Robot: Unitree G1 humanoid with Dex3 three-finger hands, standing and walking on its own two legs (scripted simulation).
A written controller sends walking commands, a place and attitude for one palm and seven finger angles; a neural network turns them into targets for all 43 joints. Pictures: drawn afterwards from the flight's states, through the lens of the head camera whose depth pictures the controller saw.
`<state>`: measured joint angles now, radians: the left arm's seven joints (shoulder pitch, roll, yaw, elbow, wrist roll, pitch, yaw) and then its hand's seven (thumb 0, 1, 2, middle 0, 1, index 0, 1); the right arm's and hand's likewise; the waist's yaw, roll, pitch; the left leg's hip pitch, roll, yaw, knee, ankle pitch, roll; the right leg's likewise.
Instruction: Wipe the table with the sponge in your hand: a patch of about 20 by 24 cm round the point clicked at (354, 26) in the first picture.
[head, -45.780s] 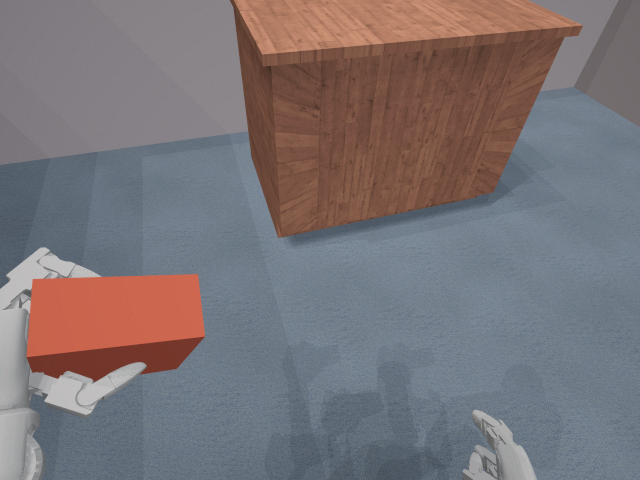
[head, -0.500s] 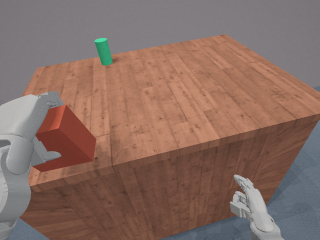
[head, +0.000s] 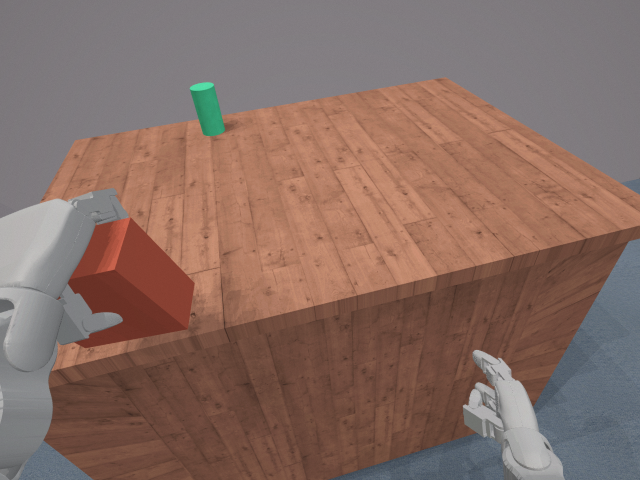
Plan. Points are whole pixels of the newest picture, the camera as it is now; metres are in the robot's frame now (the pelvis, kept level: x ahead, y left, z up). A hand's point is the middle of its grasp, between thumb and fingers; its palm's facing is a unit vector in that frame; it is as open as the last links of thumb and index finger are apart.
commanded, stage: bring the sponge back beside the body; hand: left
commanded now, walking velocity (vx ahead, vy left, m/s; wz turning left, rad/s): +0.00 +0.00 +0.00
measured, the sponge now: (118, 298) +0.21 +0.28 +0.17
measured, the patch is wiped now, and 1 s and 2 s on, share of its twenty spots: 1.00 1.00 1.00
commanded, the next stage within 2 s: step back with the hand held close in 0.14 s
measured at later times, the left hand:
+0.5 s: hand (120, 256) +0.21 +0.24 +0.24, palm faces +0.38 -0.83 -0.40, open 10.3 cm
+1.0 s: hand (80, 279) +0.17 +0.24 +0.26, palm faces +0.43 -0.76 -0.49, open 10.3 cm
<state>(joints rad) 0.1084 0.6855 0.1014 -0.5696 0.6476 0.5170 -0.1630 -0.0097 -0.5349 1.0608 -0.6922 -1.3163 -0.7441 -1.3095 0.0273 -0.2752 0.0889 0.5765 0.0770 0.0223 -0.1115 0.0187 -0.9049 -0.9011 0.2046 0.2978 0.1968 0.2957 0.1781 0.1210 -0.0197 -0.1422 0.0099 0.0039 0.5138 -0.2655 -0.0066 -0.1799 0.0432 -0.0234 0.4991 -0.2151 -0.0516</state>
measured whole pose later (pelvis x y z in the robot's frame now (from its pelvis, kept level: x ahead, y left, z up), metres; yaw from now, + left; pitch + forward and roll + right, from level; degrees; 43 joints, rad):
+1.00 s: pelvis -0.04 +0.03 -0.01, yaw +1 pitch +3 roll -1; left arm 0.41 0.55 0.56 -0.89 -0.07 -0.19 0.14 -0.01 -0.54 1.06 -0.70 -1.32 -0.75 -1.31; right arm 0.17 -0.20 0.01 0.56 0.02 -0.05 -0.07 0.02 -0.91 -0.90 0.21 0.30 0.20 0.30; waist -0.01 -0.04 0.03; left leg -0.47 -0.02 -0.01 0.67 -0.26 0.03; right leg -0.48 0.02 -0.02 0.62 -0.24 0.00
